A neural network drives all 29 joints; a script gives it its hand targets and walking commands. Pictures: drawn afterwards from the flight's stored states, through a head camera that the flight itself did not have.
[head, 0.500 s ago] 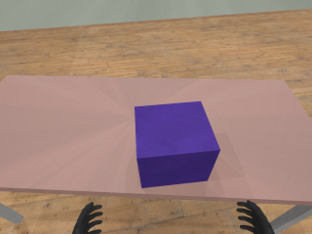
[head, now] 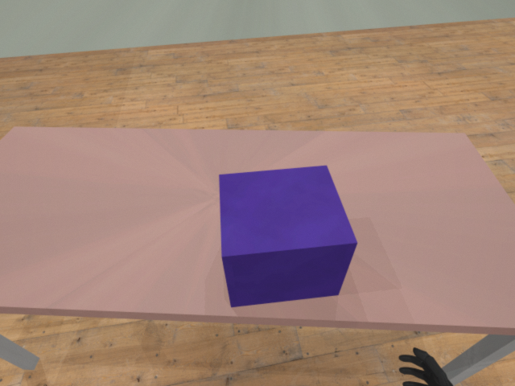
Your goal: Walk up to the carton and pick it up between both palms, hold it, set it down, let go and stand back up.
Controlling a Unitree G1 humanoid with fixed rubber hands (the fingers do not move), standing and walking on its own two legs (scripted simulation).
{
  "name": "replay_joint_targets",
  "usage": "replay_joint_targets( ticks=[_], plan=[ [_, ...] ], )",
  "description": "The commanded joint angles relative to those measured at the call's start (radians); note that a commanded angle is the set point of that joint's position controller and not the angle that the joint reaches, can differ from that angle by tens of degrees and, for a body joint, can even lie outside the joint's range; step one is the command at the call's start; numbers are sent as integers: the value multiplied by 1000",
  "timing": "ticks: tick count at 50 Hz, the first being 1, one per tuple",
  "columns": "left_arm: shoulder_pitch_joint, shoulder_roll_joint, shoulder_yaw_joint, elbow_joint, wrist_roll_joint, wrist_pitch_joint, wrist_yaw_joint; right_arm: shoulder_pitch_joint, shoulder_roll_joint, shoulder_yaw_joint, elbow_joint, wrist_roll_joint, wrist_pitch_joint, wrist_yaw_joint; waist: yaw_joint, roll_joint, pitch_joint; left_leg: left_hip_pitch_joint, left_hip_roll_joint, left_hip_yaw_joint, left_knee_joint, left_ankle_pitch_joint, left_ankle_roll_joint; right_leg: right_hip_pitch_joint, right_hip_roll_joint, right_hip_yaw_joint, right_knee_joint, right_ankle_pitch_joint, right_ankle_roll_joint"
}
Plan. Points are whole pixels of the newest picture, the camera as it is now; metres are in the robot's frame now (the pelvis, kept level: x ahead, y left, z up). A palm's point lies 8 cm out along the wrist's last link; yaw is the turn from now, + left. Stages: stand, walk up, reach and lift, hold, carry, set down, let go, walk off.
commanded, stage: stand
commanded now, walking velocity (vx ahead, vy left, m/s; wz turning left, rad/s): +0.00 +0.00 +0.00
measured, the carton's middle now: (279, 235) +0.43 +0.01 -0.05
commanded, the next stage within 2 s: none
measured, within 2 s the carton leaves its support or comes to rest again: neither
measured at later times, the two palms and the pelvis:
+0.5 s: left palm out of the picture +0.06 +0.28 -0.12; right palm out of the picture +0.15 -0.24 -0.09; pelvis +0.00 +0.00 +0.00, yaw +0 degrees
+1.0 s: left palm out of the picture +0.04 +0.28 -0.12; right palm out of the picture +0.14 -0.24 -0.09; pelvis -0.01 +0.00 +0.00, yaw +0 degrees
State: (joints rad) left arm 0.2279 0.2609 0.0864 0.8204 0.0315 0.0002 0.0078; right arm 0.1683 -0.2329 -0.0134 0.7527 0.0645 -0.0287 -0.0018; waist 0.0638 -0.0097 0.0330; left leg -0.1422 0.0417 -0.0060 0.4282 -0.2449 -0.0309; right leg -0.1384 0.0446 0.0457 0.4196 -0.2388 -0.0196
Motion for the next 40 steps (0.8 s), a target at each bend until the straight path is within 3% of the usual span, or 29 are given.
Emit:
replay_joint_targets(
  ticks=[1, 3, 4, 6, 7, 8, 9, 10, 11, 13, 15, 18, 19, 20, 21, 22, 24, 25, 26, 27, 29, 30, 31, 33, 35, 36, 38, 39, 40],
  plan=[
    [-43, 239, 26, -13, 7, -46, 1, -13, -266, -82, -51, -115, -2, -24, -57, 27, -19, 5, 37, -68, -31, 191, 66, -15, -108, 82, -85, 205, -2],
    [-42, 226, 22, -9, 3, -51, 1, -21, -246, -76, -47, -115, -1, -22, -46, 37, -2, -7, 38, -64, -35, 179, 71, -23, -117, 91, -90, 209, -2],
    [-38, 263, 33, 6, 2, -48, 0, -24, -245, -81, -45, -113, -2, -24, -51, -6, 23, -19, 48, -66, -38, 177, 74, -34, -114, 85, -86, 187, -7],
    [-40, 260, 27, 10, 3, -43, 3, -14, -241, -78, -33, -114, 1, -21, -47, 45, 12, -11, 42, -57, -41, 173, 69, -16, -125, 97, -95, 208, -4],
    [-31, 236, 25, 14, -4, -42, -1, -11, -259, -84, -41, -113, -5, -25, -38, 38, -19, -1, 42, -67, -32, 173, 73, -8, -125, 99, -85, 209, -14],
    [-58, 253, 29, 14, 10, -45, 3, -6, -245, -86, -30, -110, -2, -23, -54, 4, 1, 15, 39, -61, -40, 172, 63, -28, -126, 97, -85, 207, -12],
    [-51, 224, 21, 7, 2, -45, 4, -5, -264, -84, -33, -113, -2, -29, -47, 51, -26, 16, 44, -52, -33, 211, 64, -7, -119, 98, -82, 223, -8],
    [-59, 243, 22, 11, 5, -46, 8, -14, -247, -85, -32, -110, 1, -27, -60, 18, 34, 6, 47, -64, -38, 194, 66, -58, -118, 92, -92, 234, -8],
    [-57, 226, 24, 15, 1, -48, 6, 6, -263, -86, -29, -112, -6, -26, -58, 77, 7, 10, 46, -61, -30, 192, 73, -27, -121, 101, -99, 236, -10],
    [-54, 252, 31, 27, 0, -45, 6, 20, -246, -83, -22, -111, -3, -26, -62, 12, -5, 15, 44, -55, -26, 216, 69, -20, -117, 95, -85, 268, -3],
    [-27, 242, 31, 33, -3, -47, 2, -24, -275, -91, -36, -118, 2, -28, -36, 64, 1, 4, 47, -59, -33, 199, 76, -17, -122, 96, -93, 224, 5],
    [-38, 263, 32, 46, -4, -45, 8, 9, -253, -84, -28, -105, -1, -26, -51, 4, 37, -10, 48, -65, -51, 194, 72, -19, -131, 105, -98, 253, 0],
    [-33, 230, 23, 36, 0, -46, 7, -15, -261, -87, -32, -110, -1, -26, -40, 65, -10, 21, 48, -61, -36, 198, 80, 2, -135, 107, -90, 246, -10],
    [-28, 235, 25, 41, -9, -49, 3, -14, -268, -89, -35, -108, -2, -25, -40, 78, -11, 13, 47, -54, -28, 220, 70, 7, -140, 114, -105, 263, -10],
    [-54, 245, 24, 41, -4, -51, 2, -4, -257, -88, -28, -106, -2, -24, -57, 38, -19, 31, 44, -54, -26, 197, 74, 1, -138, 111, -93, 272, -14],
    [-50, 245, 23, 39, 0, -55, 4, 1, -254, -88, -12, -109, 0, -28, -51, 10, -4, 35, 50, -64, -27, 241, 72, -12, -135, 104, -90, 309, -1],
    [-51, 252, 27, 49, -1, -51, 6, -26, -250, -88, -29, -108, -3, -23, -45, 64, -2, 21, 51, -60, -25, 229, 78, -2, -135, 114, -93, 310, -7],
    [-42, 250, 29, 47, -7, -51, 5, -9, -259, -84, -32, -105, -2, -26, -55, 17, -37, 28, 48, -58, -25, 227, 72, 12, -145, 106, -92, 318, -3],
    [-49, 246, 26, 52, 0, -47, 8, -6, -252, -88, -16, -108, 0, -28, -53, 12, 6, 16, 51, -67, -27, 224, 72, 7, -132, 104, -90, 308, -8],
    [-54, 234, 25, 42, -8, -47, 8, 8, -261, -85, -19, -105, -1, -27, -53, 68, 8, 19, 48, -59, -36, 238, 78, -8, -136, 108, -97, 292, -4],
    [-45, 248, 24, 47, -6, -50, 2, -21, -276, -89, -23, -102, 0, -25, -48, 37, 19, 36, 55, -62, -29, 208, 76, -38, -137, 112, -115, 277, 0],
    [-54, 263, 32, 48, -4, -55, 3, 19, -244, -77, -22, -100, 3, -23, -65, 70, 9, 27, 59, -53, -36, 200, 76, -21, -147, 136, -116, 253, -3],
    [-54, 249, 31, 49, 0, -53, 5, 2, -243, -82, -24, -102, -1, -26, -52, 44, 1, 25, 55, -57, -35, 186, 73, -13, -145, 122, -117, 261, 3],
    [-38, 245, 27, 51, -3, -52, 7, -13, -243, -82, -22, -110, 2, -31, -43, 64, 12, 10, 58, -68, -45, 176, 80, -10, -136, 123, -105, 248, -18],
    [-45, 269, 32, 56, 0, -53, 3, -16, -243, -84, -26, -102, -3, -24, -46, 82, 31, 0, 54, -60, -44, 171, 78, -22, -147, 125, -115, 236, -4],
    [-28, 259, 26, 63, -10, -55, -1, -16, -237, -77, -30, -104, -2, -21, -36, 40, 6, 20, 54, -63, -39, 164, 76, -23, -142, 121, -127, 219, 5],
    [-54, 258, 33, 59, -1, -46, 0, -6, -252, -83, -22, -102, -1, -23, -48, 83, 28, -1, 51, -57, -52, 137, 66, -23, -136, 115, -125, 188, -13],
    [-45, 256, 26, 68, 1, -50, 1, 3, -251, -82, -6, -109, -2, -27, -42, 50, 20, 3, 58, -72, -56, 142, 80, -20, -134, 122, -121, 183, -13],
    [-59, 254, 28, 62, -2, -50, 3, -28, -253, -86, -25, -109, -3, -27, -45, 97, 22, -2, 54, -65, -39, 139, 75, -22, -149, 132, -132, 203, -14]
  ],
)
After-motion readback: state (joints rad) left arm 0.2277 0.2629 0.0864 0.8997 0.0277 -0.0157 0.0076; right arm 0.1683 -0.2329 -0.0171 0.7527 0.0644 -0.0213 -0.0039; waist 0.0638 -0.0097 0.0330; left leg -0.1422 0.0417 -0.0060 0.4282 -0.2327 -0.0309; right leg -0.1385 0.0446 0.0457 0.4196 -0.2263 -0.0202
